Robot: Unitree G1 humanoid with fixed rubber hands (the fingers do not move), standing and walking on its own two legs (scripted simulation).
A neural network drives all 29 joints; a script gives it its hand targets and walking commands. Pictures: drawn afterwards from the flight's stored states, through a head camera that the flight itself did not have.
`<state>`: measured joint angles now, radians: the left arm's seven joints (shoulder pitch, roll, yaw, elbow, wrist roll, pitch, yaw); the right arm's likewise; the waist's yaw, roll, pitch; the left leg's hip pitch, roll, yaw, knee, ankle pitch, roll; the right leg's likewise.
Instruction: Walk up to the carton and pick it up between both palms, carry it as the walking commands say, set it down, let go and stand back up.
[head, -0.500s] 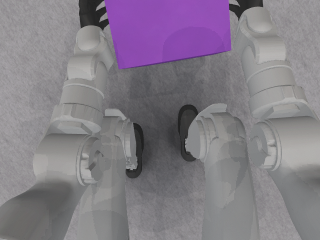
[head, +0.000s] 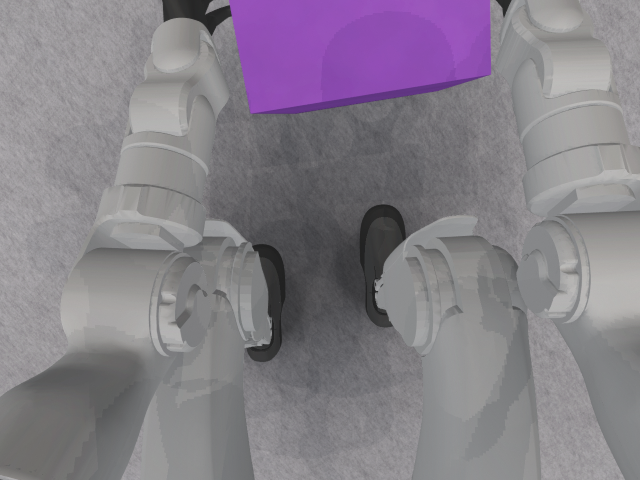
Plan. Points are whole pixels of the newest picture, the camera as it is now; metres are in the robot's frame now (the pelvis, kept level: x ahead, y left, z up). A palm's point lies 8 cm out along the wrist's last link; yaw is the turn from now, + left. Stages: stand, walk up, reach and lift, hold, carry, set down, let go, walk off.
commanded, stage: set down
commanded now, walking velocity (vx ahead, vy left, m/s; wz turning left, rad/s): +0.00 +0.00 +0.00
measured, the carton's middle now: (354, 4) +0.55 -0.05 -0.27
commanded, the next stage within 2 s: none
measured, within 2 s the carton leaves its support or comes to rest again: rests again in 0.44 s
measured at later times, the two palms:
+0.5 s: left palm (197, 15) +0.53 +0.10 -0.18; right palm out of the picture +0.53 -0.21 -0.19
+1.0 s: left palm (202, 11) +0.53 +0.10 -0.19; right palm out of the picture +0.54 -0.21 -0.20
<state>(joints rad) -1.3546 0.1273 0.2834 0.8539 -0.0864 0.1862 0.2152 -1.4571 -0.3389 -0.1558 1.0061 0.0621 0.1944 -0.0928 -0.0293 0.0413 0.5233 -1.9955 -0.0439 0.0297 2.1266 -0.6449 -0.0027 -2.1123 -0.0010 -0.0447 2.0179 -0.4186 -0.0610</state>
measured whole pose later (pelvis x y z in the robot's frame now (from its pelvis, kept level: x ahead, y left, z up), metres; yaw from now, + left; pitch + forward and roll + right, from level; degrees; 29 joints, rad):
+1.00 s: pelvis +0.01 -0.01 -0.02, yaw +1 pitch +31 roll +3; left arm -1.36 0.13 0.34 0.90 -0.09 0.16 0.07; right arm -1.46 -0.38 -0.16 1.05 0.06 0.19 -0.03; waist -0.03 0.07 0.48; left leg -2.06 -0.05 0.03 2.18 -0.67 -0.01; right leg -2.19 0.00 -0.04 2.09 -0.44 -0.07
